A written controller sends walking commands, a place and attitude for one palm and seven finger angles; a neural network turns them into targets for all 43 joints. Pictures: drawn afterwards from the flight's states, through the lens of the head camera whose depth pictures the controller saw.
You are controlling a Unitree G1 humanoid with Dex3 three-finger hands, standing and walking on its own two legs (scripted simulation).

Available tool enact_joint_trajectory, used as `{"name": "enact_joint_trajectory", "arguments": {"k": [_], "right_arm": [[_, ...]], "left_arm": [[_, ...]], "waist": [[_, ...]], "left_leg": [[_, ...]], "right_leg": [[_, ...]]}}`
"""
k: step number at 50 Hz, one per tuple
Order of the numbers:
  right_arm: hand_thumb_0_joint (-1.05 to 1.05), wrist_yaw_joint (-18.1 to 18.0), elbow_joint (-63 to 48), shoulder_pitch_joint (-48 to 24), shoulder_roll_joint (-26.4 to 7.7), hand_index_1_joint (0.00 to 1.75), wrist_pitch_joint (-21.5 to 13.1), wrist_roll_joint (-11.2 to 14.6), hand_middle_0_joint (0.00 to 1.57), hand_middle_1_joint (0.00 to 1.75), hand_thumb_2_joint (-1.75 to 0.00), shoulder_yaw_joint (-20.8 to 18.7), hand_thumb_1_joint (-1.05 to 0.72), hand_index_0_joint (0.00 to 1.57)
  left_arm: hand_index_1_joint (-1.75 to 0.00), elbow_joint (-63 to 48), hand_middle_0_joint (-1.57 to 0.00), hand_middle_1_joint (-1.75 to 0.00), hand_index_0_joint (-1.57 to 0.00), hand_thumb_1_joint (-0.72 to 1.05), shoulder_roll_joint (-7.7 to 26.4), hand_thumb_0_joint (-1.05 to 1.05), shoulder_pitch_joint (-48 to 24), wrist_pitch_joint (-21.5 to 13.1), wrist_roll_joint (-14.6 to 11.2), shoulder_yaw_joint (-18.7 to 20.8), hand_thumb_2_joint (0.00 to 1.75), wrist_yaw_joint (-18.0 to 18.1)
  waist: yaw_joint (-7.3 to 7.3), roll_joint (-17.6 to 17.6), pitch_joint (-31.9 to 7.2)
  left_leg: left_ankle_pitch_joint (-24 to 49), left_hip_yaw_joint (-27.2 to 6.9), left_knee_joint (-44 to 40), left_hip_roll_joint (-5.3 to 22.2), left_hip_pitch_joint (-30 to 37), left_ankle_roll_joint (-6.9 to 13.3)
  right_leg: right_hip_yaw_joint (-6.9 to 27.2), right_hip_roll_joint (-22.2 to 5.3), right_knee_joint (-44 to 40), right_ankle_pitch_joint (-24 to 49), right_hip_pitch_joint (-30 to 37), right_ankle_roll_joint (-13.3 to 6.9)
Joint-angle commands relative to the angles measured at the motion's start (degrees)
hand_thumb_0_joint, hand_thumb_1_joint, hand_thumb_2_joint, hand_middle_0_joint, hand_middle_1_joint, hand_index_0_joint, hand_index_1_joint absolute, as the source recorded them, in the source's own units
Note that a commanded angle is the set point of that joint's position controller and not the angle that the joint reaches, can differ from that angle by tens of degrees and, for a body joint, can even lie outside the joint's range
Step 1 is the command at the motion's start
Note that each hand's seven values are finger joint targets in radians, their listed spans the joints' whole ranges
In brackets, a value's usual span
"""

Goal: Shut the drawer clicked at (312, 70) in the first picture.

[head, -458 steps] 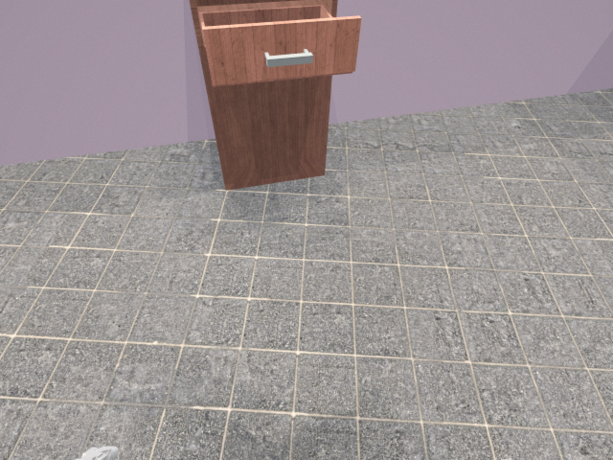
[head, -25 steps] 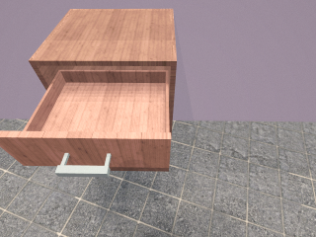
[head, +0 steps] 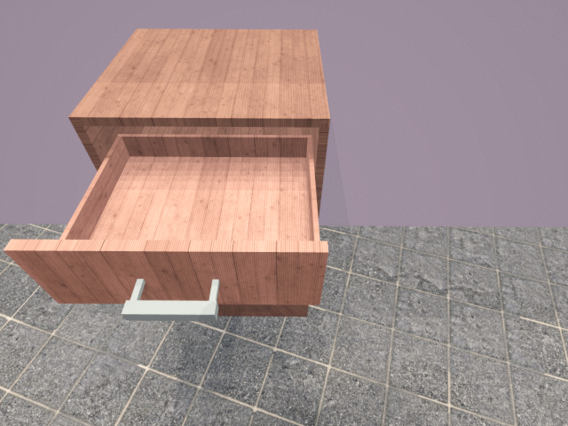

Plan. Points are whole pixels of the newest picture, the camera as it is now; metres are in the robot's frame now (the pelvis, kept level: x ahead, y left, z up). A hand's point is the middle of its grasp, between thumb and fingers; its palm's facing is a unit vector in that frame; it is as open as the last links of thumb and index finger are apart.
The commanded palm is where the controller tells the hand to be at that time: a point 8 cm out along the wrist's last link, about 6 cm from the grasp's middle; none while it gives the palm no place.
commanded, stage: come to a stop and stand still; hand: left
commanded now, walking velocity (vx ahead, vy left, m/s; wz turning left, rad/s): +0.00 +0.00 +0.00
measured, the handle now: (174, 298) +0.30 +0.19 +0.00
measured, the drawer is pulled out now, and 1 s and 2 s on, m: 0.30 0.30 0.30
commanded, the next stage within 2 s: look again from close up in 0.02 s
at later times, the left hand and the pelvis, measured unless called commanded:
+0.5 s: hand out of the picture +0.01 +0.17 -0.17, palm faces +0.01 -0.98 -0.19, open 7.4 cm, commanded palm none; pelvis +0.01 +0.00 +0.00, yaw +0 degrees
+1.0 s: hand (181, 405) +0.16 +0.15 -0.04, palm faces +0.15 -0.99 +0.01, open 6.9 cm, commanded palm +0.11 +0.21 -0.03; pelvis -0.01 -0.02 -0.05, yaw +1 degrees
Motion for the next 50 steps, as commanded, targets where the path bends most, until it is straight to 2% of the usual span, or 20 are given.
{"name": "enact_joint_trajectory", "arguments": {"k": [1, 7, 11, 20, 33, 34, 35, 36, 37, 38, 39, 40, 41, 42, 44, 45, 46, 48, 49, 50], "right_arm": [[0.0, -0.5, -1.3, 2.4, -5.4, 0.3, -1.2, 0.1, 0.2, 0.3, -0.9, -0.9, -0.9, 0.2], [0.0, -0.8, 0.4, 2.4, -4.7, 0.3, -1.2, 0.2, 0.2, 0.3, -0.9, -0.8, -0.9, 0.2], [0.0, -0.9, 0.9, 2.2, -4.4, 0.3, -1.3, 0.2, 0.2, 0.3, -0.9, -0.9, -0.9, 0.2], [0.0, -1.0, 1.7, 1.8, -4.3, 0.3, -1.3, 0.2, 0.2, 0.3, -0.9, -0.9, -0.9, 0.2], [0.0, -0.9, 2.3, 1.4, -4.3, 0.3, -1.2, 0.3, 0.2, 0.3, -0.9, -0.8, -0.9, 0.2], [0.0, -0.6, -2.2, -4.1, -6.2, 0.3, -1.4, 0.6, 0.2, 0.3, -0.9, -1.0, -0.9, 0.2], [0.0, -3.0, -23.1, -2.4, -16.1, 0.3, -9.8, 3.2, 0.2, 0.3, -0.9, -2.4, -0.9, 0.2], [0.0, -4.7, -19.8, -7.7, -10.6, 0.3, -15.0, 2.5, 0.2, 0.3, -0.9, -1.0, -0.9, 0.2], [0.0, -4.2, -19.4, -7.7, -8.6, 0.3, -16.9, 3.5, 0.2, 0.3, -0.9, -2.1, -0.9, 0.2], [0.0, -3.7, -18.3, -5.4, -10.2, 0.3, -17.6, 3.9, 0.2, 0.3, -0.9, -1.8, -0.9, 0.2], [0.0, -3.7, -21.7, -7.0, -11.8, 0.3, -18.8, 3.6, 0.2, 0.3, -0.9, -2.6, -0.9, 0.2], [0.0, -3.4, -23.3, -7.1, -12.8, 0.3, -19.6, 2.6, 0.2, 0.3, -0.9, -3.1, -0.9, 0.2], [0.0, -3.0, -25.2, -7.2, -12.7, 0.3, -20.0, 1.8, 0.2, 0.3, -0.9, -3.5, -0.9, 0.2], [0.0, -2.1, -27.5, -8.5, -12.2, 0.3, -20.3, 1.6, 0.2, 0.3, -0.9, -4.0, -0.9, 0.2], [0.0, -0.5, -30.9, -9.9, -11.5, 0.3, -20.0, 1.1, 0.2, 0.3, -0.9, -4.9, -0.9, 0.2], [0.0, 0.4, -32.2, -10.7, -11.5, 0.3, -19.5, 1.0, 0.2, 0.3, -0.9, -5.4, -0.9, 0.2], [0.0, 1.1, -33.9, -11.4, -11.6, 0.3, -19.4, 0.9, 0.2, 0.3, -0.9, -5.6, -0.9, 0.2], [0.0, 2.3, -37.6, -11.9, -11.0, 0.3, -19.8, 0.5, 0.2, 0.3, -0.9, -6.0, -0.9, 0.2], [0.0, 2.5, -38.2, -11.9, -10.4, 0.3, -19.7, 0.2, 0.2, 0.3, -0.9, -6.0, -0.9, 0.2], [0.0, 2.6, -38.3, -11.7, -10.1, 0.3, -19.2, 0.1, 0.2, 0.3, -0.9, -6.0, -0.9, 0.2]], "left_arm": [[-0.3, -1.7, -0.2, -0.3, -0.2, 0.9, 5.1, 0.0, 2.0, -1.5, -0.1, 1.0, 0.9, 0.4], [-0.3, -0.6, -0.2, -0.3, -0.2, 0.9, 4.6, 0.0, 1.9, -1.2, -0.1, 1.0, 0.9, 0.5], [-0.3, 0.0, -0.2, -0.3, -0.2, 0.9, 4.2, 0.0, 2.5, -1.5, 0.0, 1.0, 0.9, 0.6], [-0.3, 0.2, -0.2, -0.3, -0.2, 0.9, 4.1, 0.0, 2.2, -1.4, 0.0, 1.0, 0.9, 0.6], [-0.3, 0.5, -0.2, -0.3, -0.2, 0.9, 4.2, 0.0, 2.5, -1.4, 0.0, 1.0, 0.9, 0.5], [-0.3, 2.8, -0.2, -0.3, -0.2, 0.9, 5.8, 0.0, 5.3, -2.6, 0.7, 1.1, 0.9, 2.5], [-0.32, -87.3, -0.22, -0.32, -0.22, 0.9, 17.0, 0.0, -35.5, -14.7, -11.7, 6.9, 0.9, 2.2], [-0.34, -73.6, -0.24, -0.34, -0.24, 0.9, 13.0, 0.0, -11.6, -11.8, -6.5, 6.3, 0.9, 5.3], [-0.37, -62.8, -0.26, -0.37, -0.26, 0.9, 1.3, 0.0, 4.6, -3.5, -8.0, -0.6, 0.9, 7.6], [-0.39, -64.3, -0.28, -0.39, -0.28, 0.9, -4.4, 0.0, 3.5, -2.6, -9.2, -5.0, 0.9, 6.5], [-0.41, -68.2, -0.3, -0.41, -0.3, 0.9, -2.1, 0.0, 0.6, -5.0, -10.0, -3.6, 0.9, 5.8], [-0.43, -67.7, -0.32, -0.43, -0.32, 0.9, -0.1, 0.0, 1.2, -7.9, -9.3, -1.5, 0.9, 5.0], [-0.45, -64.5, -0.34, -0.45, -0.34, 0.9, -2.1, 0.0, 4.8, -11.1, -9.5, -1.6, 0.9, 3.5], [-0.47, -61.6, -0.36, -0.47, -0.36, 0.9, -3.8, 0.0, 11.7, -14.5, -10.0, -1.2, 0.9, 1.4], [-0.52, -56.5, -0.4, -0.52, -0.4, 0.9, -4.4, 0.0, 20.8, -22.7, -11.6, 1.3, 0.9, -4.3], [-0.54, -56.4, -0.42, -0.54, -0.42, 0.9, -3.3, 0.0, 23.2, -27.3, -12.6, 3.3, 0.9, -7.7], [-0.56, -58.6, -0.44, -0.56, -0.44, 0.9, -1.3, 0.0, 22.1, -31.4, -12.8, 4.8, 0.9, -10.0], [-0.6, -74.9, -0.48, -0.6, -0.48, 0.9, 4.0, 0.0, 16.1, -39.3, -11.7, 6.8, 0.9, -12.0], [-0.62, -78.1, -0.5, -0.62, -0.5, 0.9, 5.9, 0.0, 15.9, -41.7, -11.0, 7.6, 0.9, -12.0], [-0.65, -79.7, -0.52, -0.65, -0.52, 0.9, 6.6, 0.0, 15.1, -43.3, -10.8, 8.2, 0.9, -11.8]], "waist": [[0.25, -0.6, 0.9], [0.35, 1.1, 2.9], [0.37, -0.6, 1.7], [0.41, -0.4, 2.6], [0.43, -0.4, 3.4], [1.98, -4.2, 5.0], [-4.83, 8.2, -25.4], [0.64, 14.9, -24.8], [-1.15, 11.9, -13.9], [-2.14, 5.7, -5.9], [-3.01, 3.2, -0.5], [-4.04, -1.4, -0.1], [-3.72, -7.5, 1.0], [-1.22, -8.5, -0.1], [1.84, -14.9, -2.5], [2.64, -14.9, -4.0], [3.25, -12.0, -6.8], [4.35, 4.5, -17.1], [3.97, 7.8, -18.7], [2.94, 7.2, -18.9]], "left_leg": [[6.5, -7.1, -6.0, 6.8, -0.7, 0.5], [7.4, -7.1, -7.2, 7.2, -0.5, 0.5], [9.5, -6.5, -5.9, 6.9, 1.2, 0.4], [10.8, -6.5, -6.7, 7.1, 1.7, 0.4], [7.7, -6.3, -7.8, 7.0, 1.8, 0.2], [14.0, -4.8, 3.8, 8.1, -3.9, -1.5], [16.9, -5.3, -3.2, 1.4, 12.2, -1.0], [22.3, -4.4, -3.4, 3.5, 13.7, -1.3], [18.5, -6.1, -4.6, 4.5, 5.2, -3.3], [11.1, -6.1, -3.8, 3.8, 1.0, -2.6], [3.9, -7.1, -1.7, 2.9, -3.5, -1.7], [-0.2, -7.4, 0.8, 2.0, -6.5, -1.3], [-2.7, -7.6, 3.3, 1.6, -10.4, -1.3], [-3.7, -6.7, 5.5, 1.1, -12.9, -1.7], [-4.6, -5.2, 11.5, 0.6, -20.5, -2.4], [-4.2, -4.6, 14.3, 0.3, -23.6, -2.8], [-3.9, -4.1, 17.3, 0.0, -26.8, -2.7], [0.1, -3.4, 21.0, 0.2, -24.1, -2.3], [1.7, -3.6, 22.7, 0.7, -23.7, -2.0], [2.7, -4.1, 24.7, 1.0, -24.5, -1.7]], "right_leg": [[5.0, -4.0, -5.0, 5.2, 0.6, -2.2], [4.7, -3.4, -4.9, 5.5, 0.5, -2.1], [5.1, -4.1, -5.4, 8.2, 1.1, -2.1], [4.9, -4.0, -5.9, 8.7, 1.3, -2.0], [5.2, -4.0, -7.2, 6.8, 0.7, -2.1], [6.7, -7.0, -6.6, 26.9, 1.3, -1.2], [2.4, -0.8, -1.6, 19.7, 7.8, -1.9], [1.1, 1.5, 1.1, 9.2, 5.1, -3.0], [-2.5, 1.0, 1.9, 0.8, -1.6, -1.7], [-3.2, 1.2, 1.1, 0.6, -4.3, -1.4], [-3.5, 1.2, -0.2, -0.7, -6.9, -1.3], [-3.8, 1.4, 0.0, -3.0, -10.0, -1.2], [-4.6, 1.8, 1.7, -6.2, -13.5, -1.0], [-4.5, 1.8, 3.3, -8.9, -14.6, -1.4], [-4.2, 2.1, 8.9, -12.0, -18.6, -1.5], [-3.7, 2.1, 11.7, -10.8, -19.5, -1.7], [-2.4, 1.8, 14.8, -9.5, -19.8, -1.9], [-0.7, 1.6, 20.8, -4.8, -19.8, -3.0], [-0.3, 1.8, 22.7, -3.8, -21.8, -3.4], [-0.3, 2.0, 24.1, -2.8, -23.9, -3.4]]}}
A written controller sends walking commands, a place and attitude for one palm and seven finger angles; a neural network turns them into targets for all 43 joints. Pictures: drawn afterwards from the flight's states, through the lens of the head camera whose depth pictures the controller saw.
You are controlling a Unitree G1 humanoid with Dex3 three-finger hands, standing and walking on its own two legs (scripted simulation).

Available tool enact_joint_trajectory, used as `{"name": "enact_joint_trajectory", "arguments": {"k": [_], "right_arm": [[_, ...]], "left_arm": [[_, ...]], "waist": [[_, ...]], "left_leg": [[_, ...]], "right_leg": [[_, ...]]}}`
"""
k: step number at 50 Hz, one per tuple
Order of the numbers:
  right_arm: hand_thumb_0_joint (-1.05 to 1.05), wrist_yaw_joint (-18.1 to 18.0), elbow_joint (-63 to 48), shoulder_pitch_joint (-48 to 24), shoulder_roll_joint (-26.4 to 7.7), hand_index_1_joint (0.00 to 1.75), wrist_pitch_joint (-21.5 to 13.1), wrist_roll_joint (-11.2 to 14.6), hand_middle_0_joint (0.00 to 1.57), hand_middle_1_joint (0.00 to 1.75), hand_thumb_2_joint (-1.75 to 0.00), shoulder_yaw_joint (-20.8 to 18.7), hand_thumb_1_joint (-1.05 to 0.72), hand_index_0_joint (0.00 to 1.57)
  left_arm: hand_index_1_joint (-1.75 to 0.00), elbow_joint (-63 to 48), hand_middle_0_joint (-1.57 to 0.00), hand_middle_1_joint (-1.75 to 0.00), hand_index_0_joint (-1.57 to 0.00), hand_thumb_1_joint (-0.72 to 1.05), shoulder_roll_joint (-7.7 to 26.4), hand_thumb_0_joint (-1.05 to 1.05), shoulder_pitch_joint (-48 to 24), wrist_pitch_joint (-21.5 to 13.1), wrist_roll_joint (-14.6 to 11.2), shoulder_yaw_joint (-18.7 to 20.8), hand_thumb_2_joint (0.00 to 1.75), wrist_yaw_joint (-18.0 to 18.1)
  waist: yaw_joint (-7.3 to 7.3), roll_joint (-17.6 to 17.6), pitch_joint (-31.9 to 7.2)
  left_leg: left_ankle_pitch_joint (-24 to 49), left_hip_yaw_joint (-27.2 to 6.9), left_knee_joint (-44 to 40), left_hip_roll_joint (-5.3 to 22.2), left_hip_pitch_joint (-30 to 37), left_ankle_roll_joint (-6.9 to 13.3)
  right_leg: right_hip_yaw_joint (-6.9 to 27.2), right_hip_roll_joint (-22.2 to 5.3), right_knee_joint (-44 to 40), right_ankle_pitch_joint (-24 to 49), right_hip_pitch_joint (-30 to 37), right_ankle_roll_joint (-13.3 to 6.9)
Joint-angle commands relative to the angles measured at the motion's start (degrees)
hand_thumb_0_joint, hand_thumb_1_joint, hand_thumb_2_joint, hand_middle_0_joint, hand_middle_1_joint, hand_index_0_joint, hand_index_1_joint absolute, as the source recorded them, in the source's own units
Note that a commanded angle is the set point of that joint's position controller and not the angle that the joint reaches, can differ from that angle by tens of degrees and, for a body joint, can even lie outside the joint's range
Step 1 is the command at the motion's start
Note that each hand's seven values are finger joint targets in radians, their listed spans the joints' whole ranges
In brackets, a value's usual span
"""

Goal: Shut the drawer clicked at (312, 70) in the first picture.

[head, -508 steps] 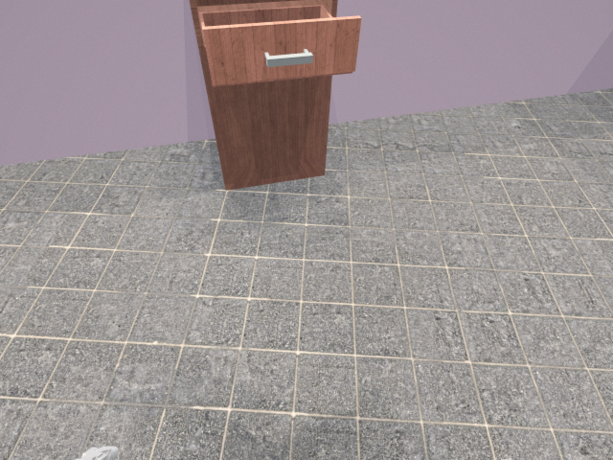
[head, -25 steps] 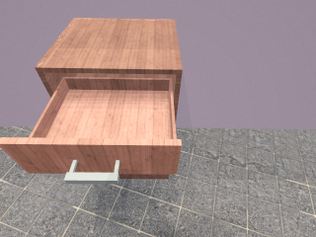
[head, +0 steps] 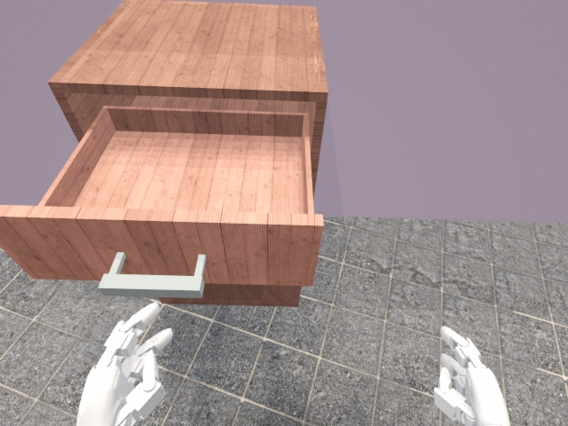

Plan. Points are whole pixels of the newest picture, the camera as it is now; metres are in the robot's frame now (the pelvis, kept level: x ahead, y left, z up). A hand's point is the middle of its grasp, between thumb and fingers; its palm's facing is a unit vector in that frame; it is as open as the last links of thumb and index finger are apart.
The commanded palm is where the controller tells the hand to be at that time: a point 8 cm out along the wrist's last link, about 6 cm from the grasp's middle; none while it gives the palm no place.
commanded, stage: raise the hand and make a fist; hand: left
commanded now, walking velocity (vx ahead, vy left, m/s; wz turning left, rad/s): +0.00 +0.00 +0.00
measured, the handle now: (156, 273) +0.32 +0.20 +0.05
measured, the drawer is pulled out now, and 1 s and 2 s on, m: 0.30 0.30 0.30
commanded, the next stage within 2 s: bring the fist close to the handle in 1.58 s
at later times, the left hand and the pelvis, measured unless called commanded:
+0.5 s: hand (136, 385) +0.17 +0.18 +0.06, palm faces +0.07 -1.00 -0.07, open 3.9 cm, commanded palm +0.12 +0.22 +0.07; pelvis +0.01 -0.01 -0.01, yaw +2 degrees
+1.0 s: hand (128, 382) +0.15 +0.16 +0.12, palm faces +0.07 -1.00 -0.07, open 3.1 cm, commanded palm +0.10 +0.21 +0.13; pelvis +0.02 +0.01 +0.00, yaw +2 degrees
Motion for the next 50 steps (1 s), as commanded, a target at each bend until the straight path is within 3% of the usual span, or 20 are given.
{"name": "enact_joint_trajectory", "arguments": {"k": [1, 2, 3, 4, 7, 10, 12, 14, 17, 19, 22, 25, 26, 30, 32, 34, 38, 45, 47, 50], "right_arm": [[0.0, 1.2, -11.6, -4.3, -4.2, 0.3, -1.3, -0.5, 0.2, 0.3, -0.9, -1.3, -0.9, 0.2], [0.0, 0.9, -11.4, -4.0, -4.4, 0.3, -0.3, -0.2, 0.2, 0.3, -0.9, -1.4, -0.9, 0.2], [0.0, 0.5, -12.8, -4.7, -4.6, 0.3, 0.5, 0.4, 0.2, 0.3, -0.9, -0.9, -0.9, 0.2], [0.0, -0.1, -13.7, -4.6, -4.9, 0.3, 1.1, 1.0, 0.2, 0.3, -0.9, -0.6, -0.9, 0.2], [0.0, -1.9, -15.6, -3.0, -5.3, 0.3, 1.9, 1.9, 0.2, 0.3, -0.9, 0.2, -0.9, 0.2], [0.0, -3.3, -16.1, -1.9, -4.9, 0.3, 1.9, 2.2, 0.2, 0.3, -0.9, 0.7, -0.9, 0.2], [0.0, -3.9, -15.1, -2.0, -4.5, 0.3, 2.2, 2.3, 0.2, 0.3, -0.9, 0.9, -0.9, 0.2], [0.0, -4.0, -14.8, -2.5, -3.8, 0.3, 2.2, 2.3, 0.2, 0.3, -0.9, 1.2, -0.9, 0.2], [0.0, -4.2, -13.5, -4.2, -3.3, 0.3, 2.3, 2.2, 0.2, 0.3, -0.9, 1.2, -0.9, 0.2], [0.0, -4.1, -13.7, -4.1, -2.9, 0.3, 2.0, 2.3, 0.2, 0.3, -0.9, 1.1, -0.9, 0.2], [0.0, -3.9, -13.0, -4.6, -3.0, 0.3, 1.4, 2.4, 0.2, 0.3, -0.9, 1.1, -0.9, 0.2], [0.0, -3.5, -13.5, -3.3, -3.3, 0.3, -0.1, 2.6, 0.2, 0.3, -0.9, 0.9, -0.9, 0.2], [0.0, -3.4, -13.5, -3.0, -3.5, 0.3, -0.6, 2.6, 0.2, 0.3, -0.9, 0.9, -0.9, 0.2], [0.0, -3.2, -13.9, -2.7, -3.9, 0.3, -1.4, 2.7, 0.2, 0.3, -0.9, 0.7, -0.9, 0.2], [0.0, -3.1, -13.9, -3.1, -4.1, 0.3, -1.3, 2.8, 0.2, 0.3, -0.9, 0.6, -0.9, 0.2], [0.0, -2.9, -14.9, -2.9, -3.7, 0.3, -1.2, 2.8, 0.2, 0.3, -0.9, 0.9, -0.9, 0.2], [0.0, -2.5, -15.9, -2.7, -3.7, 0.3, -0.5, 2.8, 0.2, 0.3, -0.9, 1.3, -0.9, 0.2], [0.0, -2.0, -17.4, -3.5, -3.1, 0.3, 0.9, 2.9, 0.2, 0.3, -0.9, 2.3, -0.9, 0.2], [0.0, -1.9, -17.4, -4.3, -3.0, 0.3, 0.9, 2.9, 0.2, 0.3, -0.9, 2.6, -0.9, 0.2], [0.0, -1.8, -17.6, -3.6, -2.8, 0.3, 0.5, 3.1, 0.2, 0.3, -0.9, 3.1, -0.9, 0.2]], "left_arm": [[-0.67, -25.3, -0.54, -0.67, -0.54, 0.9, 8.6, 0.0, 4.3, -16.3, 0.6, 4.9, 0.9, -3.8], [-0.69, -24.7, -0.56, -0.69, -0.56, 0.9, 9.5, 0.0, 4.2, -14.5, 0.3, 6.5, 0.9, -3.4], [-0.71, -24.0, -0.58, -0.71, -0.58, 0.9, 7.0, 0.0, 3.6, -12.4, -0.8, 4.7, 0.9, -3.6], [-0.73, -24.2, -0.6, -0.73, -0.6, 0.9, 6.8, 0.0, 2.1, -10.4, -1.6, 4.2, 0.9, -4.1], [-0.8, -28.1, -0.66, -0.8, -0.66, 0.9, 7.9, 0.0, -1.0, -4.8, -2.7, 2.9, 0.9, -6.2], [-0.86, -30.9, -0.72, -0.86, -0.72, 0.9, 9.1, 0.0, -0.6, -0.8, -3.1, 2.7, 0.9, -8.1], [-0.91, -28.6, -0.76, -0.91, -0.76, 0.9, 11.3, 0.0, -0.4, 1.6, -3.5, 6.0, 0.9, -8.4], [-0.95, -28.2, -0.8, -0.95, -0.8, 0.9, 10.2, 0.0, 2.5, 2.9, -4.4, 6.8, 0.9, -8.8], [-1.01, -25.3, -0.86, -1.01, -0.86, 0.9, 11.6, 0.0, 5.5, 4.2, -5.1, 10.6, 0.9, -8.4], [-1.06, -27.4, -0.9, -1.06, -0.9, 0.9, 11.2, 0.0, 8.5, 4.1, -5.7, 11.0, 0.9, -8.5], [-1.12, -27.9, -0.96, -1.12, -0.96, 0.9, 10.9, 0.0, 9.6, 3.4, -5.9, 10.8, 0.9, -8.4], [-1.19, -33.1, -1.02, -1.19, -1.02, 0.9, 9.2, 0.0, 10.7, 1.8, -5.7, 7.4, 0.9, -8.5], [-1.21, -34.3, -1.04, -1.21, -1.04, 0.9, 9.3, 0.0, 10.0, 1.4, -5.9, 6.8, 0.9, -8.2], [-1.3, -36.6, -1.12, -1.3, -1.12, 0.9, 9.1, 0.0, 12.2, 1.1, -4.8, 6.0, 0.9, -6.6], [-1.34, -37.2, -1.16, -1.34, -1.16, 0.9, 10.1, 0.0, 12.0, 1.9, -3.9, 6.5, 0.9, -5.3], [-1.38, -39.2, -1.2, -1.38, -1.2, 0.9, 8.3, 0.0, 13.8, 2.8, -3.5, 4.5, 0.9, -4.6], [-1.47, -42.7, -1.28, -1.47, -1.28, 0.9, 8.2, 0.0, 14.8, 5.2, -2.1, 3.3, 0.9, -2.9], [-1.6, -47.5, -1.4, -1.6, -1.4, 0.9, 7.6, 0.0, 16.8, 9.1, -1.2, 1.5, 0.9, -2.3], [-1.6, -49.2, -1.4, -1.6, -1.4, 0.9, 7.9, 0.0, 17.7, 9.8, -1.1, 1.8, 0.9, -2.3], [-1.6, -51.4, -1.4, -1.6, -1.4, 0.9, 7.1, 0.0, 18.1, 10.5, -1.2, 0.2, 0.9, -2.8]], "waist": [[3.43, 9.6, -9.7], [2.61, 8.5, -7.3], [1.57, 6.4, -4.0], [0.54, 4.2, -2.5], [-0.8, 3.5, -4.3], [-0.47, 2.8, -7.6], [-0.15, 1.1, -7.6], [0.93, 1.0, -8.0], [2.09, -1.5, -7.0], [3.01, -0.3, -8.0], [2.45, -1.2, -5.8], [2.16, 2.5, -6.2], [1.61, 1.8, -6.0], [1.98, 2.7, -5.0], [1.99, 3.1, -4.2], [2.31, 3.7, -4.5], [2.52, 4.2, -4.3], [2.46, 2.3, -1.5], [2.94, 4.1, -1.5], [2.5, 3.2, -1.7]], "left_leg": [[13.1, -3.2, 0.5, -0.3, -1.0, -0.3], [10.1, -3.5, 0.8, -0.4, -3.1, -0.1], [6.1, -3.7, 0.6, -0.5, -5.3, 0.0], [2.9, -3.8, 1.1, -0.7, -7.2, 0.2], [-0.1, -4.0, 1.8, -1.0, -7.1, 0.8], [3.4, -4.1, 2.1, -0.8, -5.3, 1.1], [5.3, -4.3, 2.1, -0.7, -5.3, 1.0], [7.5, -4.6, 1.0, -0.7, -4.6, 0.8], [9.4, -4.9, -0.3, -0.7, -4.6, 0.5], [10.5, -4.7, -1.5, -0.8, -3.5, 0.4], [11.0, -4.9, -2.3, -0.7, -2.7, 0.4], [11.8, -4.5, -3.6, -0.7, 0.2, 0.7], [11.3, -4.7, -3.6, -0.7, 0.5, 0.8], [10.7, -4.9, -5.1, -0.5, 1.9, 0.8], [10.0, -5.0, -5.8, -0.3, 2.4, 0.8], [10.1, -5.0, -6.7, -0.3, 3.4, 0.7], [12.1, -5.3, -8.0, 0.1, 5.1, 0.7], [12.6, -5.5, -9.5, 0.6, 6.5, 0.6], [13.2, -5.5, -9.8, 0.5, 7.3, 0.6], [13.6, -5.7, -10.2, 0.7, 8.4, 0.5]], "right_leg": [[0.8, 2.1, 0.9, 8.2, -1.9, -2.0], [1.3, 2.2, 0.0, 6.2, -2.8, -1.7], [1.7, 2.0, -1.4, 2.9, -3.6, -1.4], [2.9, 1.7, -3.3, -0.6, -3.9, -1.0], [5.4, 1.3, -7.1, -6.8, -2.8, -0.3], [6.2, 1.0, -8.5, -3.3, 1.3, 0.2], [6.2, 1.0, -9.1, -0.5, 3.3, 0.5], [5.6, 0.7, -9.1, 3.1, 5.5, 0.7], [5.4, 0.2, -9.5, 7.3, 8.5, 1.3], [5.0, -0.2, -9.4, 9.4, 10.0, 1.4], [4.6, -0.1, -10.1, 10.4, 9.8, 1.6], [2.8, 0.6, -9.6, 9.3, 8.5, 0.9], [2.7, 0.6, -9.8, 8.5, 7.9, 1.0], [0.9, 1.2, -9.3, 6.7, 6.8, 0.3], [0.2, 1.5, -9.3, 6.0, 6.6, 0.2], [-0.7, 1.6, -9.1, 6.5, 6.9, 0.1], [-1.9, 1.9, -8.7, 8.8, 7.8, 0.1], [-2.7, 2.4, -9.6, 10.0, 8.7, 0.2], [-2.5, 2.4, -9.9, 10.5, 9.6, 0.1], [-2.9, 2.4, -10.4, 11.0, 9.6, 0.2]]}}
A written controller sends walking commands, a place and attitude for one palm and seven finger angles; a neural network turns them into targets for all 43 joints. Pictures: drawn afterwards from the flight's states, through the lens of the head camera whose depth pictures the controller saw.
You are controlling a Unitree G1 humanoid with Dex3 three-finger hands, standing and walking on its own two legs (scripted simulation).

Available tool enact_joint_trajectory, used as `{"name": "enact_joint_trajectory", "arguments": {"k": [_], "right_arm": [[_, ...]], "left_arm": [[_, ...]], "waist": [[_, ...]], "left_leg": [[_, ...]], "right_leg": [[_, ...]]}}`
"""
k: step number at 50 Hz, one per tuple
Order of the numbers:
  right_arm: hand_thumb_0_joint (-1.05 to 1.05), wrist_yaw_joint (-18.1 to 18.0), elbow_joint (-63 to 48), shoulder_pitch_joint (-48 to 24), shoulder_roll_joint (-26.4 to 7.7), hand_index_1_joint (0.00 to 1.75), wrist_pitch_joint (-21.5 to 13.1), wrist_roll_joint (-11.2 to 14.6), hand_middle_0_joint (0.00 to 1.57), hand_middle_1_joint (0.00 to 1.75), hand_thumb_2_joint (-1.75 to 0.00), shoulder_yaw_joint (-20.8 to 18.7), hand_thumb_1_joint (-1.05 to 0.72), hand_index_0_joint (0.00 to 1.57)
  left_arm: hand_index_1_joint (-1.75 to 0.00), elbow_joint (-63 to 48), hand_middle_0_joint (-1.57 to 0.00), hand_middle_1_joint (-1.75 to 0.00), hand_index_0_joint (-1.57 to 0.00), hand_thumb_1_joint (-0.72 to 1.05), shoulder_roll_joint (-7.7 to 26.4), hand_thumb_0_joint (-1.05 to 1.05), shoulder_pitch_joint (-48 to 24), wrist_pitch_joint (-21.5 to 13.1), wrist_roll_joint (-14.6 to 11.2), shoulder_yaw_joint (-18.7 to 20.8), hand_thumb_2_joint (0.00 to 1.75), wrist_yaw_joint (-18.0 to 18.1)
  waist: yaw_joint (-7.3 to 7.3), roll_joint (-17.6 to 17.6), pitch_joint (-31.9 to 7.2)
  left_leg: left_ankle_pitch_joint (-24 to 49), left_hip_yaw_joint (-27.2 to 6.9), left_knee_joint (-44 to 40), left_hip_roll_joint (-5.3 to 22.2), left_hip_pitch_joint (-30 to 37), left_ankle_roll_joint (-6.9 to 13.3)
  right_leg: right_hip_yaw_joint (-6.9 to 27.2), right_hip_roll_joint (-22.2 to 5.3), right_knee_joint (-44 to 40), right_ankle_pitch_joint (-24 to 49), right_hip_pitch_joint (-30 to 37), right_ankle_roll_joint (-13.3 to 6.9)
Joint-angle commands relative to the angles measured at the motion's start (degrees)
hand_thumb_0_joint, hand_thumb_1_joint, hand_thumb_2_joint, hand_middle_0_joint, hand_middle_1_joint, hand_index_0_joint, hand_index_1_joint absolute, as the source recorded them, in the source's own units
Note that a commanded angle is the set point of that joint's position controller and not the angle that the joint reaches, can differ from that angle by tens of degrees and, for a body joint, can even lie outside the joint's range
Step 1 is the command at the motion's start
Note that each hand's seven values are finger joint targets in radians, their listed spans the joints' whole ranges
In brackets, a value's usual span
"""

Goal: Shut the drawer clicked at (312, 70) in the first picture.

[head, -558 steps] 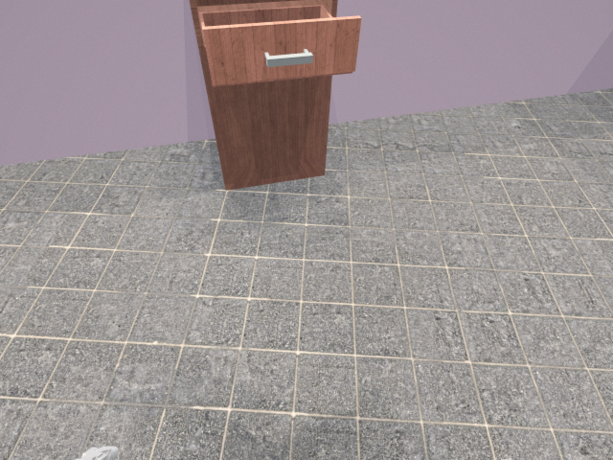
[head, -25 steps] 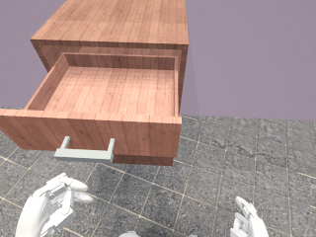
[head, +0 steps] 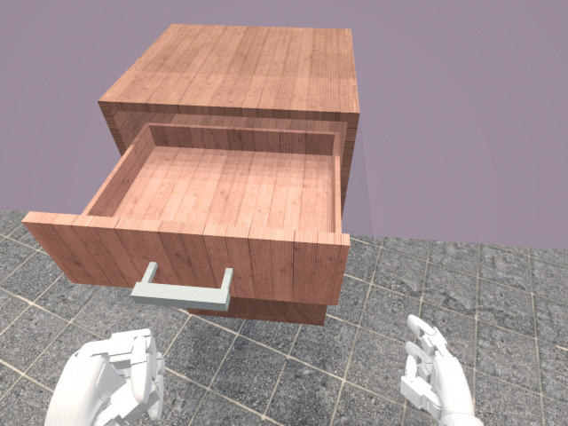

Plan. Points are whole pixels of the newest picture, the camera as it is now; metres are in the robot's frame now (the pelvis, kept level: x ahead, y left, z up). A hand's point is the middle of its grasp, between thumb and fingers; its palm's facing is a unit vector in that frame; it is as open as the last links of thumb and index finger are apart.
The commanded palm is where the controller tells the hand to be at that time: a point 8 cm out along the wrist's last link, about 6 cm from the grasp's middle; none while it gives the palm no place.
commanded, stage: raise the hand and make a fist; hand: left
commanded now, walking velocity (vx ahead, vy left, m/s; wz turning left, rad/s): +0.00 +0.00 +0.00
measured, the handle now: (185, 284) +0.30 +0.18 +0.04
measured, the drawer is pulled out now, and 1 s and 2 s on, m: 0.30 0.30 0.30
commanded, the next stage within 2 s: bring the fist close to the handle in 0.58 s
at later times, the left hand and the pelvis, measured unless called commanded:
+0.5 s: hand (157, 389) +0.14 +0.14 +0.14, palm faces +0.03 -0.99 -0.10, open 3.3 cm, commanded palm +0.08 +0.19 +0.14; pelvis +0.00 -0.02 +0.01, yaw +0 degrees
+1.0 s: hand (169, 383) +0.15 +0.14 +0.11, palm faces +0.02 -1.00 -0.08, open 3.3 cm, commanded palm +0.11 +0.20 +0.11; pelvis +0.00 -0.02 +0.01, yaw +0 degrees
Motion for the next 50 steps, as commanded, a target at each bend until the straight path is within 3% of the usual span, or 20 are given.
{"name": "enact_joint_trajectory", "arguments": {"k": [1, 2, 6, 9, 13, 14, 17, 20, 22, 25, 27, 28, 30, 32, 37, 40, 42, 46, 50], "right_arm": [[0.0, -0.5, -9.9, -4.7, -7.2, 0.3, -3.6, 0.4, 0.2, 0.3, -0.9, -2.8, -0.9, 0.2], [0.0, -0.6, -10.1, -5.1, -7.3, 0.3, -3.9, 0.5, 0.2, 0.3, -0.9, -2.6, -0.9, 0.2], [0.0, -0.7, -9.9, -4.9, -7.1, 0.3, -5.0, 0.7, 0.2, 0.3, -0.9, -2.2, -0.9, 0.2], [0.0, -0.9, -9.6, -5.5, -6.8, 0.3, -5.7, 1.0, 0.2, 0.3, -0.9, -2.3, -0.9, 0.2], [0.0, -1.4, -9.1, -6.4, -6.9, 0.3, -5.9, 1.3, 0.2, 0.3, -0.9, -2.0, -0.9, 0.2], [0.0, -1.6, -8.6, -6.4, -6.9, 0.3, -6.0, 1.3, 0.2, 0.3, -0.9, -2.2, -0.9, 0.2], [0.0, -1.6, -8.7, -6.4, -7.0, 0.3, -7.1, 1.2, 0.2, 0.3, -0.9, -2.2, -0.9, 0.2], [0.0, -1.4, -8.3, -5.7, -7.0, 0.3, -7.9, 0.9, 0.2, 0.3, -0.9, -2.4, -0.9, 0.2], [0.0, -1.3, -7.8, -6.2, -7.0, 0.3, -8.2, 0.9, 0.2, 0.3, -0.9, -2.5, -0.9, 0.2], [0.0, -1.6, -7.5, -5.7, -7.2, 0.3, -8.1, 1.0, 0.2, 0.3, -0.9, -2.7, -0.9, 0.2], [0.0, -1.8, -7.2, -6.3, -7.1, 0.3, -8.4, 1.1, 0.2, 0.3, -0.9, -2.8, -0.9, 0.2], [0.0, -2.0, -7.3, -6.0, -7.2, 0.3, -8.5, 1.1, 0.2, 0.3, -0.9, -2.6, -0.9, 0.2], [0.0, -2.2, -7.0, -6.1, -7.2, 0.3, -8.9, 1.2, 0.2, 0.3, -0.9, -2.7, -0.9, 0.2], [0.0, -2.3, -6.3, -6.3, -7.3, 0.3, -9.3, 1.2, 0.2, 0.3, -0.9, -2.6, -0.9, 0.2], [0.0, -2.5, -5.5, -6.2, -7.6, 0.3, -10.0, 1.0, 0.2, 0.3, -0.9, -2.7, -0.9, 0.2], [0.0, -2.4, -5.3, -5.4, -8.0, 0.3, -9.8, 0.7, 0.2, 0.3, -0.9, -2.8, -0.9, 0.2], [0.0, -2.1, -5.4, -5.6, -8.0, 0.3, -9.8, 0.4, 0.2, 0.3, -0.9, -2.9, -0.9, 0.2], [0.0, -1.8, -5.4, -4.8, -7.9, 0.3, -8.9, -0.1, 0.2, 0.3, -0.9, -3.3, -0.9, 0.2], [0.0, -1.6, -5.0, -4.8, -8.2, 0.3, -7.7, -0.1, 0.2, 0.3, -0.9, -3.6, -0.9, 0.2]], "left_arm": [[-1.6, -15.3, -1.4, -1.6, -1.4, 0.9, 3.7, 0.0, 1.9, -2.7, -0.9, 2.6, 0.9, -0.4], [-1.6, -16.3, -1.4, -1.6, -1.4, 0.9, 3.9, 0.0, 1.0, -2.4, -0.9, 2.4, 0.9, -0.4], [-1.6, -17.5, -1.4, -1.6, -1.4, 0.9, 3.4, 0.0, 1.3, -1.4, -0.7, 1.6, 0.9, -0.5], [-1.6, -18.3, -1.4, -1.6, -1.4, 0.9, 5.4, 0.0, 2.4, -0.2, -0.8, 4.5, 0.9, -0.1], [-1.6, -14.8, -1.4, -1.6, -1.4, 0.9, 3.9, 0.0, 2.4, 1.4, -1.6, 4.2, 0.9, -0.7], [-1.6, -14.2, -1.4, -1.6, -1.4, 0.9, 5.0, 0.0, 1.8, 1.3, -1.8, 5.6, 0.9, -0.7], [-1.6, -16.2, -1.4, -1.6, -1.4, 0.9, 4.8, 0.0, 1.5, 0.5, -1.9, 5.0, 0.9, -0.7], [-1.6, -16.8, -1.4, -1.6, -1.4, 0.9, 4.7, 0.0, 1.9, -0.6, -1.8, 4.9, 0.9, -0.4], [-1.6, -16.3, -1.4, -1.6, -1.4, 0.9, 5.4, 0.0, 2.7, -1.2, -1.8, 5.8, 0.9, -0.3], [-1.6, -14.2, -1.4, -1.6, -1.4, 0.9, 6.2, 0.0, 1.4, -1.7, -2.1, 6.9, 0.9, -0.7], [-1.6, -13.3, -1.4, -1.6, -1.4, 0.9, 6.9, 0.0, 1.3, -1.8, -2.5, 8.2, 0.9, -1.0], [-1.6, -12.7, -1.4, -1.6, -1.4, 0.9, 5.4, 0.0, 1.1, -1.8, -2.8, 6.8, 0.9, -1.5], [-1.6, -12.3, -1.4, -1.6, -1.4, 0.9, 6.0, 0.0, 0.6, -2.0, -3.5, 7.7, 0.9, -2.1], [-1.6, -12.1, -1.4, -1.6, -1.4, 0.9, 7.2, 0.0, -0.7, -2.1, -3.4, 8.8, 0.9, -2.4], [-1.6, -8.5, -1.4, -1.6, -1.4, 0.9, 5.5, 0.0, -2.8, -2.1, -4.0, 7.6, 0.9, -3.5], [-1.6, -6.7, -1.4, -1.6, -1.4, 0.9, 5.2, 0.0, -4.1, -2.7, -3.4, 6.8, 0.9, -3.6], [-1.6, -7.2, -1.4, -1.6, -1.4, 0.9, 5.3, 0.0, -4.9, -3.2, -2.7, 6.4, 0.9, -3.1], [-1.6, -5.8, -1.4, -1.6, -1.4, 0.9, 5.0, 0.0, -5.6, -4.7, -2.3, 6.7, 0.9, -2.6], [-1.6, -3.0, -1.4, -1.6, -1.4, 0.9, 4.8, 0.0, -6.7, -5.7, -2.6, 7.1, 0.9, -2.6]], "waist": [[-0.7, -1.2, -1.3], [-0.61, 0.0, -1.0], [-0.58, -1.4, -0.4], [0.49, -2.3, -1.3], [0.37, -3.1, 2.0], [0.39, -3.4, 2.7], [0.54, -1.1, 1.3], [0.5, -1.9, 0.2], [0.83, -0.6, 1.0], [0.27, -2.6, 1.9], [0.69, -2.7, 1.9], [0.24, -3.3, 2.1], [0.41, -4.0, 1.9], [0.48, -2.1, 1.6], [-0.12, -3.9, 3.2], [-0.36, -4.1, 2.7], [-0.32, -2.2, 1.8], [-0.37, -3.7, -0.8], [-0.86, -2.6, -0.5]], "left_leg": [[15.0, -2.8, -10.9, 0.6, 3.6, 0.0], [14.4, -2.8, -11.1, 0.4, 3.9, 0.1], [13.4, -3.1, -12.1, 0.5, 4.6, 0.1], [14.1, -2.8, -12.8, 0.4, 5.4, 0.1], [12.9, -2.1, -13.3, 0.0, 4.3, 0.1], [12.4, -2.0, -13.3, 0.0, 4.2, 0.0], [13.1, -1.8, -13.0, -0.3, 5.4, 0.2], [14.0, -1.6, -12.7, -0.4, 5.9, 0.3], [14.2, -1.6, -12.5, -0.5, 5.7, 0.2], [12.9, -1.2, -12.3, -0.5, 5.1, 0.2], [12.8, -1.3, -12.0, -0.6, 5.0, 0.3], [12.3, -1.1, -12.1, -0.7, 5.2, 0.3], [12.4, -1.1, -11.9, -0.8, 5.2, 0.4], [13.0, -1.1, -11.8, -0.8, 5.7, 0.3], [12.5, -1.3, -11.8, -0.9, 5.3, 0.3], [11.9, -1.3, -11.9, -1.1, 4.7, 0.3], [12.2, -1.3, -11.7, -1.2, 4.8, 0.4], [13.7, -1.2, -10.8, -1.3, 4.1, 0.4], [13.8, -1.0, -10.1, -1.3, 2.8, 0.3]], "right_leg": [[-0.1, 2.1, -8.0, 11.5, 2.5, -0.3], [0.2, 2.1, -8.4, 11.2, 2.8, -0.5], [0.1, 1.9, -9.4, 10.3, 3.4, -0.4], [0.4, 1.8, -10.2, 11.3, 5.7, -0.5], [1.1, 1.7, -11.9, 10.9, 6.0, -0.4], [1.4, 1.6, -12.4, 10.2, 5.9, -0.3], [1.9, 1.5, -12.8, 10.9, 6.6, -0.4], [2.0, 1.4, -12.5, 11.8, 6.9, -0.3], [2.3, 1.4, -12.9, 12.1, 6.9, -0.6], [3.0, 1.3, -13.8, 10.3, 6.2, -0.3], [4.0, 1.2, -14.8, 9.5, 6.8, -0.4], [4.0, 1.0, -15.1, 9.1, 6.3, -0.2], [4.8, 0.8, -15.8, 9.0, 6.8, 0.0], [5.0, 0.8, -16.0, 9.9, 7.3, -0.2], [5.1, 0.9, -16.3, 9.4, 6.1, 0.0], [4.7, 0.8, -15.6, 8.6, 5.5, 0.1], [4.3, 0.9, -14.7, 9.2, 5.3, -0.1], [4.2, 0.7, -13.0, 11.1, 5.7, 0.0], [4.1, 0.8, -12.2, 11.8, 4.8, 0.0]]}}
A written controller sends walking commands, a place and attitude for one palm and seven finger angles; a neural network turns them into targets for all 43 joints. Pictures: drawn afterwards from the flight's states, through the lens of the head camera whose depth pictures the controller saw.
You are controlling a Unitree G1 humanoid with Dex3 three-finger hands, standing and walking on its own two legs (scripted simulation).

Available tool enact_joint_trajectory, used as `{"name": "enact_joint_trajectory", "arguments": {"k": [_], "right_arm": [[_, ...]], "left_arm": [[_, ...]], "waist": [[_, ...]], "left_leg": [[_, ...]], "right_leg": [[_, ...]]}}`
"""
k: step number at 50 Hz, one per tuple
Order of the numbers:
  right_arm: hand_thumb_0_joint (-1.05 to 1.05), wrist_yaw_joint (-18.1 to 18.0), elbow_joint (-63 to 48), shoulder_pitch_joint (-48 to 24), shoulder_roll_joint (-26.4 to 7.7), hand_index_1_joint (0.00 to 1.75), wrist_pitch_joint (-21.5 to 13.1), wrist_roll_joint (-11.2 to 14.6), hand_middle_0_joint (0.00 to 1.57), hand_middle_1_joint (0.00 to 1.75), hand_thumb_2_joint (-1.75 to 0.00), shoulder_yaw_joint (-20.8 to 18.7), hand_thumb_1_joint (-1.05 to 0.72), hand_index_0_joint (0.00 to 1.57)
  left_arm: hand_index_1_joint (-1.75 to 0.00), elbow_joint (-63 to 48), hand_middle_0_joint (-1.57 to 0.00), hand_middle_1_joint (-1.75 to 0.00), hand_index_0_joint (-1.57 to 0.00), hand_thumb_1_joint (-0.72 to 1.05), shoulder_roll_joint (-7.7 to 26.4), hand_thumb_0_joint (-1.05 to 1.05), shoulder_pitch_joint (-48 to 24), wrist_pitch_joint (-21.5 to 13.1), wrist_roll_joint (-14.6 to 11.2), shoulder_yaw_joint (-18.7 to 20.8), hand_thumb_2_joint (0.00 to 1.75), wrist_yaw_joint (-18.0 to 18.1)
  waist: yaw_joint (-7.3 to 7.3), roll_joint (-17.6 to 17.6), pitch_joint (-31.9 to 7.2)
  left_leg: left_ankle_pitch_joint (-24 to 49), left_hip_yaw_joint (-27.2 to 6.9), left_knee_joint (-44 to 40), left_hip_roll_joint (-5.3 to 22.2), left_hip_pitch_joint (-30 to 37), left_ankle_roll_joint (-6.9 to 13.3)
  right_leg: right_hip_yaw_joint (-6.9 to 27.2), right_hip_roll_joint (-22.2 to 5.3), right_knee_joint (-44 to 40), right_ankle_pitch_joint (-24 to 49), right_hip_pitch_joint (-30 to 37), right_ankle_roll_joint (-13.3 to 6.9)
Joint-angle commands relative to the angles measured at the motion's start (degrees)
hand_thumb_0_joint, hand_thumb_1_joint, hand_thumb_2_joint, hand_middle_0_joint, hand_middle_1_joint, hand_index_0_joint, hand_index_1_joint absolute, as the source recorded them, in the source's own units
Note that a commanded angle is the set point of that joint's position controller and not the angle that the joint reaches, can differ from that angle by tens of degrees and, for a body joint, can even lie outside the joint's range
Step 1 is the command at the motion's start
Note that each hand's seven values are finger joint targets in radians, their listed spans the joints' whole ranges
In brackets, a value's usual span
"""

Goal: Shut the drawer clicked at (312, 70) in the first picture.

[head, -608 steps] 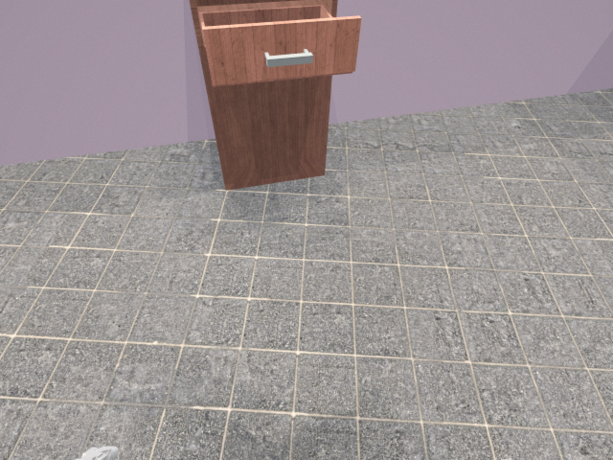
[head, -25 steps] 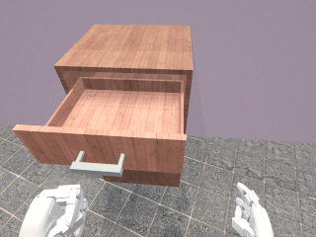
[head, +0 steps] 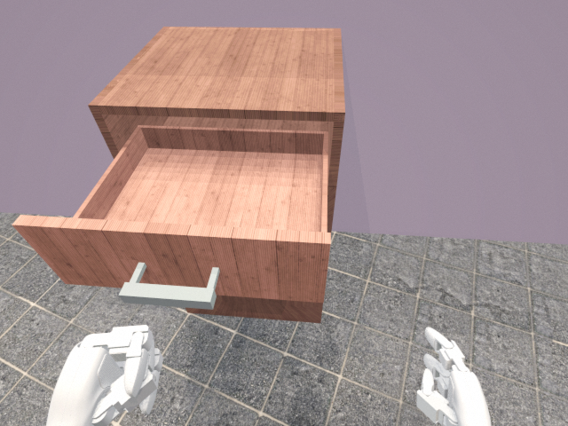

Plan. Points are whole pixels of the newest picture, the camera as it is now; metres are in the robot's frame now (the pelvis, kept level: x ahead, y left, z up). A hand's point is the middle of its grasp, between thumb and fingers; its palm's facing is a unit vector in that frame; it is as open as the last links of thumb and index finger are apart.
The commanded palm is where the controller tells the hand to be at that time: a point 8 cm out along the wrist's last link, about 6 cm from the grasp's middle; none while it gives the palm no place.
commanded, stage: bring the fist close to the handle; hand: left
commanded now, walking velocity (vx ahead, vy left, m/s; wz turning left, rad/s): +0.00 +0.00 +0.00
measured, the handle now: (173, 283) +0.31 +0.20 +0.03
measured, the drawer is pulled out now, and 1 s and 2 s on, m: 0.30 0.30 0.25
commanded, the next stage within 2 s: push the drawer shut in 1.08 s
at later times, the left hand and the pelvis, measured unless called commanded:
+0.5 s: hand (177, 362) +0.19 +0.15 +0.05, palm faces -0.01 -1.00 -0.05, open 3.3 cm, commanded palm +0.16 +0.21 +0.05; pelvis -0.01 +0.01 -0.02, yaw +0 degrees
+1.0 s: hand (182, 354) +0.21 +0.16 +0.03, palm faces +0.00 -1.00 -0.07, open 3.3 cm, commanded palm +0.18 +0.22 +0.04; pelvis +0.00 +0.00 -0.03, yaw -1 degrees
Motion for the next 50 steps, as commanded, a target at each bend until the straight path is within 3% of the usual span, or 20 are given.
{"name": "enact_joint_trajectory", "arguments": {"k": [1, 3, 7, 13, 17, 19, 22, 26, 27, 28, 31, 32, 33, 37, 38, 40, 44, 47, 48, 50], "right_arm": [[0.0, -0.1, -10.2, -6.0, -5.8, 0.3, -2.3, -0.1, 0.2, 0.3, -0.9, -2.5, -0.9, 0.2], [0.0, 0.2, -10.4, -5.8, -6.0, 0.3, -2.2, -0.2, 0.2, 0.3, -0.9, -2.5, -0.9, 0.2], [0.0, 0.3, -10.4, -5.4, -6.3, 0.3, -1.2, -0.5, 0.2, 0.3, -0.9, -3.0, -0.9, 0.2], [0.0, 0.1, -11.3, -4.7, -6.5, 0.3, 0.6, -0.7, 0.2, 0.3, -0.9, -2.9, -0.9, 0.2], [0.0, 0.2, -11.5, -4.4, -6.8, 0.3, 1.4, -0.8, 0.2, 0.3, -0.9, -3.0, -0.9, 0.2], [0.0, 0.4, -11.8, -4.0, -6.8, 0.3, 1.8, -1.0, 0.2, 0.3, -0.9, -2.9, -0.9, 0.2], [0.0, 0.4, -11.8, -3.8, -7.0, 0.3, 2.8, -1.2, 0.2, 0.3, -0.9, -3.0, -0.9, 0.2], [0.0, 0.6, -12.3, -3.3, -7.0, 0.3, 3.5, -1.3, 0.2, 0.3, -0.9, -3.0, -0.9, 0.2], [0.0, 0.6, -12.2, -3.5, -7.0, 0.3, 3.8, -1.4, 0.2, 0.3, -0.9, -3.1, -0.9, 0.2], [0.0, 0.7, -12.2, -3.2, -7.0, 0.3, 4.0, -1.4, 0.2, 0.3, -0.9, -3.2, -0.9, 0.2], [0.0, 0.8, -12.2, -3.1, -7.2, 0.3, 4.5, -1.5, 0.2, 0.3, -0.9, -3.2, -0.9, 0.2], [0.0, 0.8, -12.0, -3.0, -7.4, 0.3, 4.8, -1.5, 0.2, 0.3, -0.9, -3.3, -0.9, 0.2], [0.0, 0.8, -12.2, -3.0, -7.4, 0.3, 5.0, -1.5, 0.2, 0.3, -0.9, -3.3, -0.9, 0.2], [0.0, 0.8, -12.8, -2.7, -7.5, 0.3, 5.4, -1.4, 0.2, 0.3, -0.9, -3.3, -0.9, 0.2], [0.0, 0.8, -13.0, -2.6, -7.3, 0.3, 5.5, -1.3, 0.2, 0.3, -0.9, -3.3, -0.9, 0.2], [0.0, 0.9, -13.1, -2.4, -7.1, 0.3, 5.8, -1.2, 0.2, 0.3, -0.9, -3.3, -0.9, 0.2], [0.0, 0.8, -12.9, -2.6, -7.0, 0.3, 7.0, -1.1, 0.2, 0.3, -0.9, -3.4, -0.9, 0.2], [0.0, 0.5, -12.9, -2.9, -7.2, 0.3, 7.4, -1.1, 0.2, 0.3, -0.9, -3.3, -0.9, 0.2], [0.0, 0.6, -13.3, -3.0, -7.1, 0.3, 7.3, -1.1, 0.2, 0.3, -0.9, -3.2, -0.9, 0.2], [0.0, 0.5, -13.3, -2.7, -7.1, 0.3, 7.1, -1.1, 0.2, 0.3, -0.9, -3.3, -0.9, 0.2]], "left_arm": [[-1.6, -10.6, -1.4, -1.6, -1.4, 0.9, 4.3, 0.0, -0.4, -5.4, -1.0, 4.0, 0.9, 0.0], [-1.6, -10.5, -1.4, -1.6, -1.4, 0.9, 2.8, 0.0, -1.2, -5.8, -0.7, 1.8, 0.9, 0.1], [-1.6, -8.6, -1.4, -1.6, -1.4, 0.9, 3.9, 0.0, -1.8, -6.7, 0.1, 2.4, 0.9, 1.0], [-1.6, -6.2, -1.4, -1.6, -1.4, 0.9, 3.6, 0.0, -5.6, -7.9, 0.8, 2.1, 0.9, 2.6], [-1.6, -4.8, -1.4, -1.6, -1.4, 0.9, 3.1, 0.0, -7.2, -8.6, 1.1, 1.2, 0.9, 3.1], [-1.6, -4.6, -1.4, -1.6, -1.4, 0.9, 2.5, 0.0, -7.8, -8.8, 1.2, 0.2, 0.9, 3.2], [-1.6, -2.3, -1.4, -1.6, -1.4, 0.9, 3.4, 0.0, -9.3, -8.9, 1.8, 0.9, 0.9, 3.8], [-1.6, -2.0, -1.4, -1.6, -1.4, 0.9, 2.8, 0.0, -11.0, -10.1, 1.9, 0.4, 0.9, 4.3], [-1.6, -1.5, -1.4, -1.6, -1.4, 0.9, 3.5, 0.0, -10.5, -10.2, 1.9, 1.4, 0.9, 4.6], [-1.6, -0.4, -1.4, -1.6, -1.4, 0.9, 3.2, 0.0, -10.6, -10.4, 1.8, 1.3, 0.9, 4.6], [-1.6, 0.5, -1.4, -1.6, -1.4, 0.9, 3.0, 0.0, -12.9, -11.3, 1.8, 0.9, 0.9, 4.4], [-1.6, 1.5, -1.4, -1.6, -1.4, 0.9, 3.4, 0.0, -13.3, -11.4, 2.1, 1.0, 0.9, 4.5], [-1.6, 2.4, -1.4, -1.6, -1.4, 0.9, 2.4, 0.0, -13.0, -11.5, 1.9, 0.3, 0.9, 4.2], [-1.6, -0.5, -1.4, -1.6, -1.4, 0.9, 4.9, 0.0, -13.7, -12.1, 1.6, 2.0, 0.9, 4.0], [-1.6, -1.3, -1.4, -1.6, -1.4, 0.9, 4.2, 0.0, -13.2, -12.0, 1.5, 1.3, 0.9, 4.1], [-1.6, -1.9, -1.4, -1.6, -1.4, 0.9, 3.7, 0.0, -12.3, -11.7, 1.4, 0.9, 0.9, 4.5], [-1.6, 1.6, -1.4, -1.6, -1.4, 0.9, 4.0, 0.0, -11.4, -10.4, 1.5, 2.0, 0.9, 5.0], [-1.6, 1.9, -1.4, -1.6, -1.4, 0.9, 4.9, 0.0, -12.4, -10.7, 1.4, 3.0, 0.9, 4.8], [-1.6, 1.1, -1.4, -1.6, -1.4, 0.9, 3.7, 0.0, -12.1, -11.0, 1.2, 1.9, 0.9, 4.6], [-1.6, -0.2, -1.4, -1.6, -1.4, 0.9, 4.8, 0.0, -12.0, -11.7, 0.8, 2.6, 0.9, 4.2]], "waist": [[-0.32, -1.9, -2.7], [-0.88, -1.4, -3.1], [-0.98, -4.1, -4.1], [-1.37, -2.8, -4.8], [-1.67, -3.3, -6.5], [-1.87, -1.7, -7.4], [-2.07, -3.9, -6.9], [-2.26, -1.4, -8.9], [-1.84, -1.5, -9.3], [-2.24, -3.0, -9.5], [-2.51, -2.3, -10.2], [-2.88, -3.9, -10.1], [-2.92, -3.5, -9.8], [-2.12, -0.8, -13.5], [-2.26, -0.8, -14.3], [-2.28, -0.5, -14.1], [-2.82, -4.4, -10.5], [-2.87, -4.0, -9.5], [-2.8, -3.3, -10.2], [-2.76, -2.1, -11.8]], "left_leg": [[11.7, -0.3, -5.6, -1.8, -0.5, 1.9], [11.4, -0.4, -5.4, -1.9, -0.8, 2.0], [11.4, -0.8, -4.5, -1.7, -2.5, 2.0], [8.1, -0.9, -3.5, -1.6, -4.6, 1.8], [9.1, -1.2, -2.5, -1.5, -5.4, 1.7], [9.7, -1.1, -1.9, -1.5, -5.6, 1.6], [8.8, -1.2, -1.1, -1.4, -7.8, 1.7], [9.3, -1.0, 0.3, -1.4, -7.9, 1.5], [10.0, -1.1, 0.5, -1.4, -8.5, 1.5], [10.1, -0.9, 1.0, -1.4, -8.8, 1.5], [10.0, -1.0, 2.2, -1.5, -10.3, 1.4], [9.9, -1.2, 2.6, -1.3, -11.0, 1.5], [9.1, -1.0, 2.9, -1.4, -11.5, 1.5], [10.5, -0.9, 3.2, -1.3, -10.7, 1.6], [11.1, -0.8, 3.1, -1.3, -10.1, 1.6], [12.3, -0.7, 3.1, -1.3, -9.6, 1.5], [9.8, -0.6, 3.2, -1.3, -12.5, 1.6], [8.1, -0.6, 3.2, -1.4, -13.0, 1.7], [8.4, -0.6, 3.2, -1.4, -12.5, 1.7], [9.0, -0.5, 3.5, -1.4, -11.8, 1.7]], "right_leg": [[4.4, 0.0, -8.6, 11.2, 1.8, 1.6], [3.7, 0.1, -7.7, 10.8, 0.9, 1.5], [3.3, 0.4, -6.2, 10.7, 0.0, 1.5], [3.5, 0.4, -4.7, 6.0, -2.8, 1.4], [3.1, 0.5, -3.0, 7.5, -3.4, 1.3], [3.1, 0.5, -2.0, 8.5, -4.1, 1.3], [3.4, 0.6, -1.5, 7.4, -4.9, 1.3], [3.4, 0.6, 0.1, 8.3, -6.2, 1.2], [3.4, 0.7, 0.5, 8.8, -5.9, 1.0], [3.6, 0.7, 0.7, 9.4, -6.1, 1.1], [3.8, 0.6, 1.9, 9.4, -7.1, 1.1], [3.7, 0.8, 2.1, 9.2, -7.7, 1.2], [3.8, 0.7, 2.2, 8.5, -8.4, 1.2], [4.2, 0.7, 2.7, 9.6, -6.6, 0.9], [4.1, 0.6, 2.7, 10.4, -6.3, 1.0], [4.0, 0.7, 2.7, 12.0, -6.1, 1.0], [4.6, 0.6, 1.4, 10.1, -6.3, 1.4], [4.9, 0.6, 0.9, 7.5, -7.0, 1.4], [5.0, 0.6, 1.1, 7.9, -6.8, 1.4], [5.0, 0.5, 1.2, 8.6, -6.5, 1.3]]}}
